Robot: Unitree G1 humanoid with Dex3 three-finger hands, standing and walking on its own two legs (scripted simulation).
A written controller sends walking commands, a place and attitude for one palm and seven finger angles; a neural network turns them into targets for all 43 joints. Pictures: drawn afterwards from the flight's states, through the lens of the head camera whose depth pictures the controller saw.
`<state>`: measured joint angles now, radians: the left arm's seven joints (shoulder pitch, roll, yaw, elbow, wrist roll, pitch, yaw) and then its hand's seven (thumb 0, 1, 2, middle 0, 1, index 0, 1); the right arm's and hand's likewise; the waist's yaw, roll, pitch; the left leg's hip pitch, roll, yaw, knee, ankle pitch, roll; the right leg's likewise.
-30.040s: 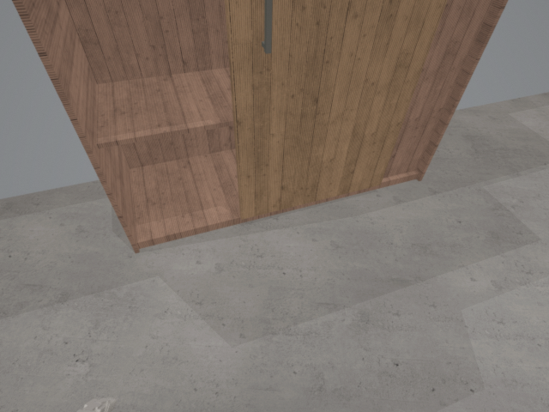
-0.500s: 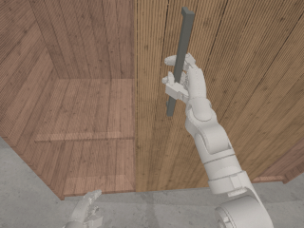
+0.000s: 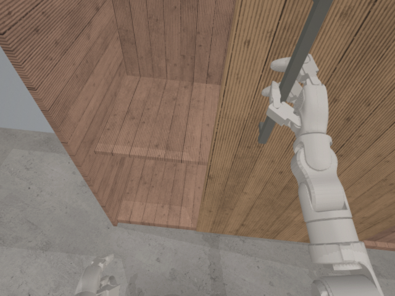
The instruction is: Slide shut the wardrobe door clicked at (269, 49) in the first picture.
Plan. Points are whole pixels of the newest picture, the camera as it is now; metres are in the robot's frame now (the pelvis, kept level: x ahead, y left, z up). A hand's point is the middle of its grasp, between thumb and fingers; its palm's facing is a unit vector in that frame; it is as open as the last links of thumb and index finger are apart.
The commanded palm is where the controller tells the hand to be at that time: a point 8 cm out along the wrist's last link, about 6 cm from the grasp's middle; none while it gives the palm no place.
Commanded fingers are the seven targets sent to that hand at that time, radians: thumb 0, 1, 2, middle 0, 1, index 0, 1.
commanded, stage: step sideways, sliding the door along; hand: right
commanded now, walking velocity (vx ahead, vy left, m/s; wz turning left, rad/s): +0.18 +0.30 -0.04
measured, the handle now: (283, 82) +0.44 -0.11 +0.21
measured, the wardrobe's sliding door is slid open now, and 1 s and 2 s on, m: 0.40 0.23 0.14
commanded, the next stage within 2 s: none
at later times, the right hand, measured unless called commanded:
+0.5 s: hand (248, 102) +0.40 -0.05 +0.20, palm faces +0.16 +0.98 -0.10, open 6.0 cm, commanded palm +0.37 -0.04 +0.21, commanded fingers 0.00 -0.90 -0.90 0.45 1.40 0.45 1.40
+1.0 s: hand (174, 97) +0.40 +0.08 +0.20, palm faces -0.01 +0.99 -0.14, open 6.2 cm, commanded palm +0.38 +0.04 +0.21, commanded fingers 0.00 -0.90 -0.90 0.45 1.40 0.45 1.40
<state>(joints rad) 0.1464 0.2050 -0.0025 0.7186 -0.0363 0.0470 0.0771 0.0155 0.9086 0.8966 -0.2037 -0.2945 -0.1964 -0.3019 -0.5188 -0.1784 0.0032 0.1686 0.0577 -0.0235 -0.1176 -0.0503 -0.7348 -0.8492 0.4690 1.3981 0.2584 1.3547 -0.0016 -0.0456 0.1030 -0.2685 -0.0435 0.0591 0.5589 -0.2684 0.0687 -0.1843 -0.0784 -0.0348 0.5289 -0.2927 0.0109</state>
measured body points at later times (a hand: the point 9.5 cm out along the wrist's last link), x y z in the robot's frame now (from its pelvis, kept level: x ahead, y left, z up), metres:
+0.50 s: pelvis +0.02 +0.09 +0.00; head +0.05 +0.10 +0.45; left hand +0.22 +0.27 -0.11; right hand +0.38 -0.10 +0.20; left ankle +0.07 +0.22 -0.72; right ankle +0.00 -0.09 -0.73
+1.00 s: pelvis +0.05 +0.16 +0.00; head +0.08 +0.18 +0.45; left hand +0.27 +0.37 -0.10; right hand +0.39 +0.02 +0.20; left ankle +0.07 +0.24 -0.73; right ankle +0.01 -0.07 -0.72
